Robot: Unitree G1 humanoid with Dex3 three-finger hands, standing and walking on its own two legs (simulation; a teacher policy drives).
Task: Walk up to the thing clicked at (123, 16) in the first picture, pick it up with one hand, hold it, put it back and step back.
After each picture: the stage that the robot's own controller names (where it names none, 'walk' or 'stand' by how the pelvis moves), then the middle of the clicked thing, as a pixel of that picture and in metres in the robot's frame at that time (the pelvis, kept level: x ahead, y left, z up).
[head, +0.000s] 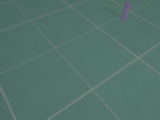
stand; (125, 11) +1.93 -0.68 -0.66
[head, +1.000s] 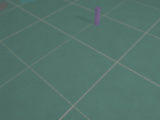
walk; (97, 16) +1.90 -0.15 -0.63
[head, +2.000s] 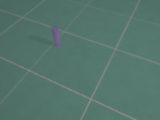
walk; (56, 37) +1.32 +0.27 -0.65
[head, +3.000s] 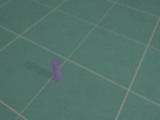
walk; (57, 71) +0.84 +0.22 -0.64
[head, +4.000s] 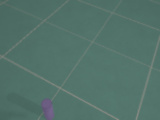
stand; (48, 110) +0.47 +0.19 -0.63
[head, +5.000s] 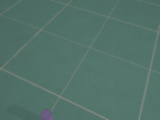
stand; out of the picture +0.42 +0.22 -0.66
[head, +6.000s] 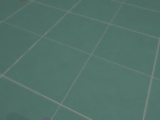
stand; out of the picture +0.40 +0.21 -0.66
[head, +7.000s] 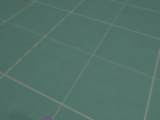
stand; out of the picture +0.40 +0.21 -0.66
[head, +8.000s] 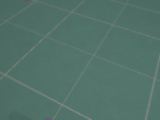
stand; out of the picture +0.40 +0.20 -0.66
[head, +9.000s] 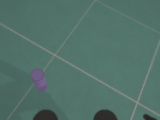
go down; (39, 81) +0.46 +0.19 -0.47
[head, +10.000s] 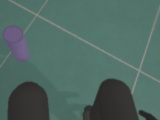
go down; (18, 46) +0.49 +0.23 -0.27
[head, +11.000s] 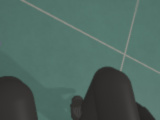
close in; out of the picture +0.48 +0.26 -0.20
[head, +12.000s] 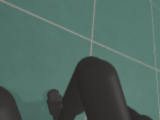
close; out of the picture +0.47 +0.30 -0.16
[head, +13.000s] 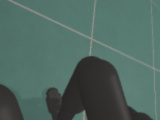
lift; out of the picture +0.44 +0.28 -0.17
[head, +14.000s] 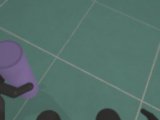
lift; (20, 75) +0.34 +0.18 +0.02
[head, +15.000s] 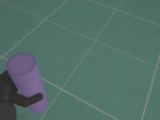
hold; (31, 87) +0.31 +0.16 +0.03
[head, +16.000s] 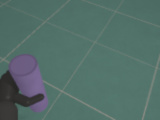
hold; (32, 87) +0.31 +0.16 +0.03
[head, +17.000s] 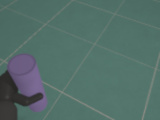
crouch; (31, 87) +0.32 +0.16 +0.03
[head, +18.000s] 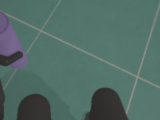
crouch; (8, 46) +0.44 +0.20 -0.04
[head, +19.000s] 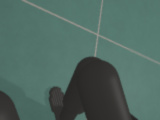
lower; out of the picture +0.45 +0.30 -0.17
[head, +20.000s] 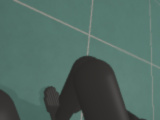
lower; out of the picture +0.46 +0.31 -0.17
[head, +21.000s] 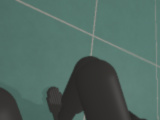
lower; out of the picture +0.45 +0.30 -0.17
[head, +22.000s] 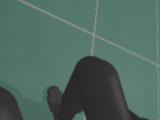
lower; out of the picture +0.45 +0.30 -0.17
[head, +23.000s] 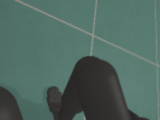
loosen; out of the picture +0.44 +0.30 -0.17
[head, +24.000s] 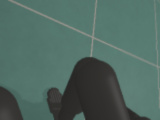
withdraw; out of the picture +0.45 +0.29 -0.17
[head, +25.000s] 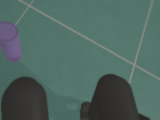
stand; (10, 45) +0.47 +0.25 -0.22
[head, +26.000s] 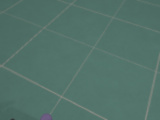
stand; out of the picture +0.40 +0.18 -0.59
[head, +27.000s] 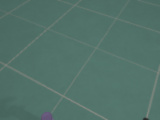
stand; out of the picture +0.42 +0.20 -0.60
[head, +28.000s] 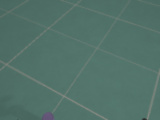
stand; out of the picture +0.41 +0.19 -0.60
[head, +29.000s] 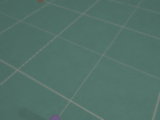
stand; out of the picture +0.43 +0.18 -0.65
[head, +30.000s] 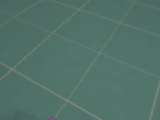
stand; out of the picture +0.39 +0.19 -0.66
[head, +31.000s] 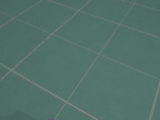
walk; out of the picture +0.39 +0.19 -0.66
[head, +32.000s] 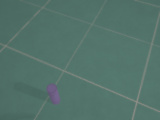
walk; (54, 94) +0.52 +0.20 -0.63
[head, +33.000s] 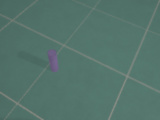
walk; (53, 61) +0.80 +0.20 -0.63
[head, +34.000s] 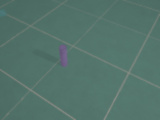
stand; (63, 56) +1.04 +0.18 -0.64
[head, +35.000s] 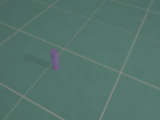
stand; (55, 60) +1.01 +0.21 -0.66
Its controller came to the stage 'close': yes
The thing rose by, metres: 0.68
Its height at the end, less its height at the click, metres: +0.00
